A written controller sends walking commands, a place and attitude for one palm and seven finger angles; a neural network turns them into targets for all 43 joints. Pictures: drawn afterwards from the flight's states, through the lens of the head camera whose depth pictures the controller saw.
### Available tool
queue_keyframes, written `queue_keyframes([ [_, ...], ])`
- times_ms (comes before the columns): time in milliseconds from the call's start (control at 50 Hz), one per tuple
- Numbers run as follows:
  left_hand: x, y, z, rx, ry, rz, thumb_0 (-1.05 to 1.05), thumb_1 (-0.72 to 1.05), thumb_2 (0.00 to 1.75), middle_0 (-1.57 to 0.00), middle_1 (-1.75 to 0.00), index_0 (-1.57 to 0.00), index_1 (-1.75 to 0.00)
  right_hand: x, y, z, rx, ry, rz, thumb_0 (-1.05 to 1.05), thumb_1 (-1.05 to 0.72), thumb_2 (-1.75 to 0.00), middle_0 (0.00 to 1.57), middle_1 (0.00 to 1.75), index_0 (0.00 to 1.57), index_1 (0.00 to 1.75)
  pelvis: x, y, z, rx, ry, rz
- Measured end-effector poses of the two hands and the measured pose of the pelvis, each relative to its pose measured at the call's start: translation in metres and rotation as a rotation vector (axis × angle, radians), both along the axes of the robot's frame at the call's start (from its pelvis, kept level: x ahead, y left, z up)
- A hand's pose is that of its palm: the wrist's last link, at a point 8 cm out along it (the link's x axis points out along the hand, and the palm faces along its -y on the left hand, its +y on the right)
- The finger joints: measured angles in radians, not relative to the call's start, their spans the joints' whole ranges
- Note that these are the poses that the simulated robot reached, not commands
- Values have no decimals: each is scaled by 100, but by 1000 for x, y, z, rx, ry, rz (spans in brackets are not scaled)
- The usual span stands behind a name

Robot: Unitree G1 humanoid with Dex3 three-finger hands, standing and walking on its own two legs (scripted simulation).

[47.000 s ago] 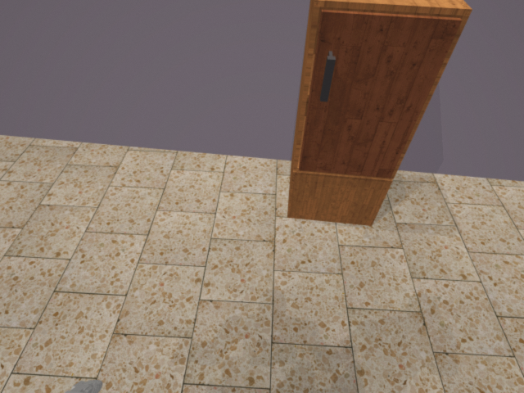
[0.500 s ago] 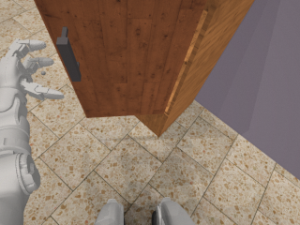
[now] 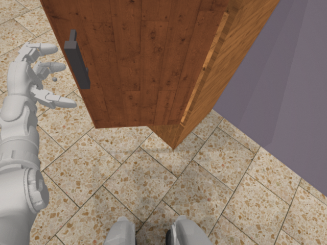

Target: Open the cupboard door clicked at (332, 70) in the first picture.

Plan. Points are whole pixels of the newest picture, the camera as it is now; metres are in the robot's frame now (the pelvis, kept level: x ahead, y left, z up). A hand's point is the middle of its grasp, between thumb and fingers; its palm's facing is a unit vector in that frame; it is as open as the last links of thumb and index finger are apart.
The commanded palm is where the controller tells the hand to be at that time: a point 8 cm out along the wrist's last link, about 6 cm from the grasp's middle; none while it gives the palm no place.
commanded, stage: slide the fingers in behind the handle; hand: left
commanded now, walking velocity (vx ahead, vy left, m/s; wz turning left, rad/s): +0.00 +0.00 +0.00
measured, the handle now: (79, 61) +0.54 +0.18 +0.08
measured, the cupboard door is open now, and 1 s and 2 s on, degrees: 49 49 49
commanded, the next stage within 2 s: close the thumb around the handle in 1.34 s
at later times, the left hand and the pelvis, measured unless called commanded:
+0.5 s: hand (69, 80) +0.48 +0.20 +0.07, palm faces +0.05 -1.00 +0.00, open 14.0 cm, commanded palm +0.45 +0.24 +0.07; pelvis +0.00 -0.01 +0.00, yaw +0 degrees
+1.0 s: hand (85, 80) +0.48 +0.17 +0.07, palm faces +0.06 -1.00 +0.00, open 14.0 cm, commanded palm +0.46 +0.21 +0.07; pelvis -0.01 -0.01 +0.00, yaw +1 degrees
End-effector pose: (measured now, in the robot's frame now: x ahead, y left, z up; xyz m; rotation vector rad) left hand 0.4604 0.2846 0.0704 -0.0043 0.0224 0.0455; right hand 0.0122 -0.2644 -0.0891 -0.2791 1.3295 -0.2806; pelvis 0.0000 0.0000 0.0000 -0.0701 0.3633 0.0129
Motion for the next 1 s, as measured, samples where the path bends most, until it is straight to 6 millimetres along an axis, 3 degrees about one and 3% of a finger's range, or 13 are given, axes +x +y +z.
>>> queue_keyframes([
  [560,-7,-38,1,-4,-12,7,-1,-50,30,-30,-120,-30,-120,9,-3,-6,38,-47,13,0,-90,-90,20,30,21,30,-3,-7,0,13,-24,2],
  [1000,-3,-67,1,7,-24,11,-1,-50,30,-30,-120,-30,-120,-1,-8,-12,51,-49,13,0,-90,-90,20,30,21,30,-10,-13,-4,21,-20,3],
])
